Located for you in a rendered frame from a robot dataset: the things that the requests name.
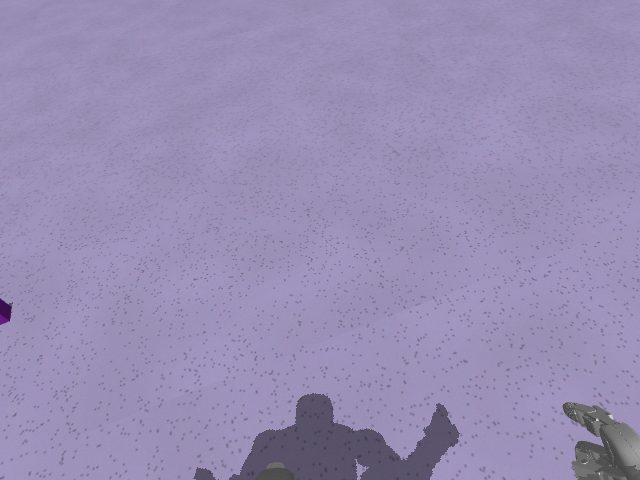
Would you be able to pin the small box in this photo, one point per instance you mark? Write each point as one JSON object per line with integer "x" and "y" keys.
{"x": 5, "y": 312}

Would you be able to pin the right robot hand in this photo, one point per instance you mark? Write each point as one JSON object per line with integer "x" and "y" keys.
{"x": 619, "y": 459}

